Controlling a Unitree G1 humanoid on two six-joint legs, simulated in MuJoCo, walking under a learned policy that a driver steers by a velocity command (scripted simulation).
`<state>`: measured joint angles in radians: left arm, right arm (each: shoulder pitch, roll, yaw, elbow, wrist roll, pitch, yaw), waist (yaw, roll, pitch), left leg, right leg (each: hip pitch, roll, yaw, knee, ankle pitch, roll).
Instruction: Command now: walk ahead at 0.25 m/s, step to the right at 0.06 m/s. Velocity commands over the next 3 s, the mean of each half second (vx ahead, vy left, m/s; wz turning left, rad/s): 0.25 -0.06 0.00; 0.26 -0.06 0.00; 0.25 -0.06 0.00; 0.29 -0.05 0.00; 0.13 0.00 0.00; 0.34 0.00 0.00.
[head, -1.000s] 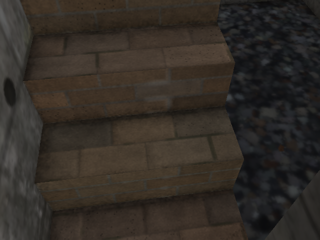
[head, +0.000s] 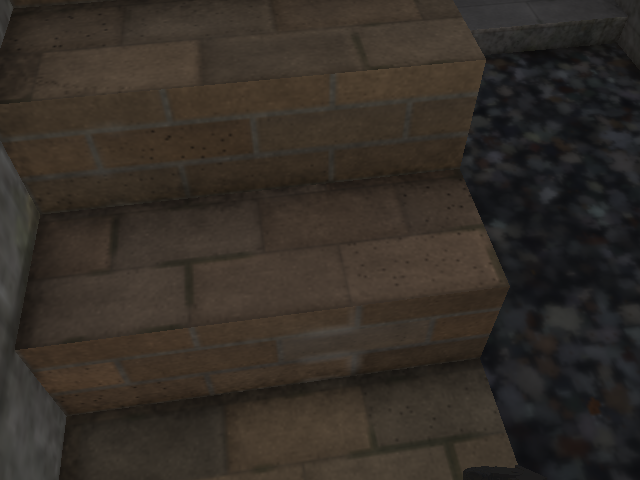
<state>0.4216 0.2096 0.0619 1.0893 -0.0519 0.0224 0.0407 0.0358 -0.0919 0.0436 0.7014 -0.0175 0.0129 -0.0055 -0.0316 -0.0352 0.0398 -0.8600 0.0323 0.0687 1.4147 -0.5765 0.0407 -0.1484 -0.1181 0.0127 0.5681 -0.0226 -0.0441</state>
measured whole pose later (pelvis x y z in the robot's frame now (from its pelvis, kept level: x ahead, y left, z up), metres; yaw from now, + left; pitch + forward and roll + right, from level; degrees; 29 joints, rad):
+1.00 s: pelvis +0.27 +0.00 +0.25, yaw +1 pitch -1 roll +0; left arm 0.27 0.22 0.03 0.98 -0.02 -0.01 -0.01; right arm 0.13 -0.15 0.02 0.83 -0.03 -0.03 -0.01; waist -0.02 0.01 0.01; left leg -0.70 0.03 0.09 1.26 -0.56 0.08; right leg -0.34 0.09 0.15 1.25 -0.09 -0.07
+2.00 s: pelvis +0.46 +0.04 +0.48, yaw +3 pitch +0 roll -4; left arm 0.21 0.20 0.02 0.95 -0.02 -0.04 0.01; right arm 0.16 -0.20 -0.02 1.02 0.01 0.00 0.02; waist 0.04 0.05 -0.05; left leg -0.79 0.04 -0.02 1.14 -0.57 0.10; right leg -0.60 0.04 -0.06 1.62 -0.21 -0.07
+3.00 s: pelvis +0.48 +0.13 +0.45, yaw +1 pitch -2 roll -1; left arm 0.30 0.21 0.05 1.01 -0.05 -0.02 -0.01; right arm 0.15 -0.15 -0.01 0.92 -0.02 0.02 0.01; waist 0.01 -0.08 0.00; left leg -0.70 0.11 0.05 1.26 -0.54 0.00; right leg -0.51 0.05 0.12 1.63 -0.03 0.00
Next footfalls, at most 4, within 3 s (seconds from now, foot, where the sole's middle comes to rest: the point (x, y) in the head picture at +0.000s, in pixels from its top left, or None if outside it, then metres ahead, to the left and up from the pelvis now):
0.44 right None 0.20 -0.16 -0.63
0.90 left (270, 472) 0.38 0.09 -0.42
1.40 right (436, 431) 0.43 -0.16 -0.42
1.84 left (222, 234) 0.64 0.15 -0.20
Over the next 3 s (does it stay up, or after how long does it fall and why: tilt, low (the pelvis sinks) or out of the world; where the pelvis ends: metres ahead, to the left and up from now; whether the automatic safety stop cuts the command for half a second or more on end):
stays up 0.48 0.13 0.45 its command is cut before an obstacle from the start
